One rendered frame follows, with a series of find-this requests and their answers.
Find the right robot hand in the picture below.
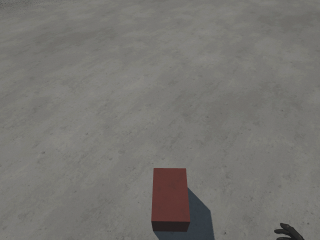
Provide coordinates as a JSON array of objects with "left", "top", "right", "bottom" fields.
[{"left": 274, "top": 223, "right": 304, "bottom": 240}]

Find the carton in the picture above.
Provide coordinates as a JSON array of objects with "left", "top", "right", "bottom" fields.
[{"left": 151, "top": 168, "right": 190, "bottom": 232}]

